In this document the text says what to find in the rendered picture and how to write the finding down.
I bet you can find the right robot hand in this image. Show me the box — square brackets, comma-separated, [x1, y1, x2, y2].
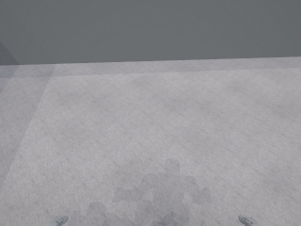
[238, 215, 262, 226]

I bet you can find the left robot hand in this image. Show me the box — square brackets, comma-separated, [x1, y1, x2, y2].
[44, 215, 69, 226]

